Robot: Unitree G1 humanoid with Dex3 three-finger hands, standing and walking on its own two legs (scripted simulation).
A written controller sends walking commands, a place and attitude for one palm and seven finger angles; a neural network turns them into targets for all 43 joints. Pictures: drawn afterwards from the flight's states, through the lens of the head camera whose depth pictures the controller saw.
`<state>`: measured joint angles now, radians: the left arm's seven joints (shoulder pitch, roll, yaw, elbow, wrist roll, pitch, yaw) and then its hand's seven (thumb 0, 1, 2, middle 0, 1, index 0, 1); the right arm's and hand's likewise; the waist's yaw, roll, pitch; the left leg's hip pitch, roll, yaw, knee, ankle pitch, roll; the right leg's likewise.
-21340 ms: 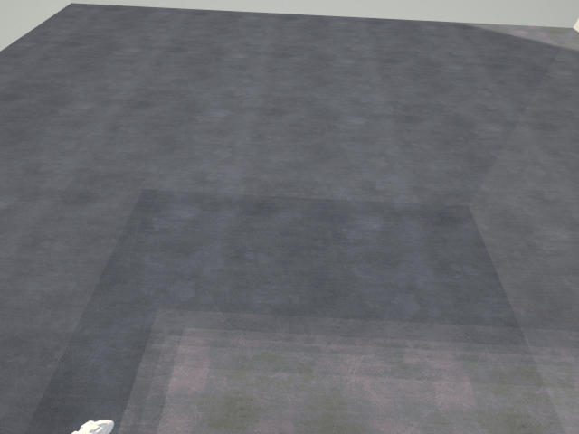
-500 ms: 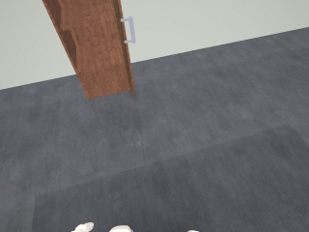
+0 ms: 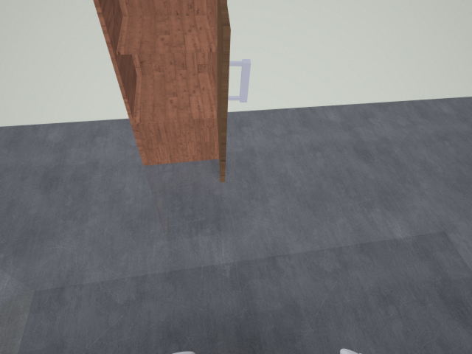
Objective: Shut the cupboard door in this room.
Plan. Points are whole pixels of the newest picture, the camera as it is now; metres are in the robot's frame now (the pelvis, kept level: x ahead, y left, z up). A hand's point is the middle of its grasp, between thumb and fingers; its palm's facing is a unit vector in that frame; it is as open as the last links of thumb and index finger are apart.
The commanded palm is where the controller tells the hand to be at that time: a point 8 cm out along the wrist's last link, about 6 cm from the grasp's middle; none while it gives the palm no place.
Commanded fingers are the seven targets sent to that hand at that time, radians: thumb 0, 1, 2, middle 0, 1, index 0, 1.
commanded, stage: stand and wait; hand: left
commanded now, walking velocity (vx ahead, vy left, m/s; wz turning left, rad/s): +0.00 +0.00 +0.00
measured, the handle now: (237, 81) +0.82 +0.08 +0.00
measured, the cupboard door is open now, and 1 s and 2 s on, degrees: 85 85 85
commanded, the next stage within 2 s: look at it before walking up in 1.28 s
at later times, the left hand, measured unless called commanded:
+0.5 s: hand (181, 305) +0.23 +0.13 -0.16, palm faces +0.03 -0.98 -0.22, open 7.2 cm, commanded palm none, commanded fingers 0.00 0.90 0.90 -0.20 -0.30 -0.20 -0.30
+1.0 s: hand out of the picture +0.11 +0.14 -0.16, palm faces +0.06 -0.99 -0.16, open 7.4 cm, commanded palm none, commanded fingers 0.00 0.90 0.90 -0.20 -0.30 -0.20 -0.30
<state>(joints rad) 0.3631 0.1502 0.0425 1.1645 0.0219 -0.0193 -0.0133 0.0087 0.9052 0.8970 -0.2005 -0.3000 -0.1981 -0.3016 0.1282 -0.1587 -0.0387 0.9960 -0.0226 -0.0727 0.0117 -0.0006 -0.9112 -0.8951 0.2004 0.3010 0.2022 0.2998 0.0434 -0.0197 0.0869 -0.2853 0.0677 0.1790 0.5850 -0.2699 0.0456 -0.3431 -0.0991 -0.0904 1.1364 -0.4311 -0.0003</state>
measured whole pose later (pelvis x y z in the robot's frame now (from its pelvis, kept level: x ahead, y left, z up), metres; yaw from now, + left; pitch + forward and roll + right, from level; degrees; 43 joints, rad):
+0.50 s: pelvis +0.13 -0.04 +0.00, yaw +1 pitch -2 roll +1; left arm 0.11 0.14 0.03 1.06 0.02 -0.03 0.03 -0.01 0.93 0.90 -0.20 -0.30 -0.20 -0.30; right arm 0.27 -0.13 -0.03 1.13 0.00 0.01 -0.02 0.00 -0.91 -0.90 0.20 0.30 0.20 0.30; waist -0.02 0.04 0.08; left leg -0.26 0.07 0.05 0.84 -0.50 -0.03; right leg -0.30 -0.04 -0.16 0.50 -0.16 -0.06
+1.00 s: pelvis +0.17 -0.01 +0.01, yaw +0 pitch -2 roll +0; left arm 0.35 0.12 0.00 1.19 0.01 0.00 0.03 0.00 0.91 0.90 -0.20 -0.30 -0.20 -0.30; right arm 0.30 -0.11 0.00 1.15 0.00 -0.01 -0.03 0.01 -0.92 -0.90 0.20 0.30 0.20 0.30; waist 0.02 0.00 0.03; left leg -0.08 0.03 0.10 0.38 -0.27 0.00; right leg -0.22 -0.06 -0.13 0.39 -0.14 0.00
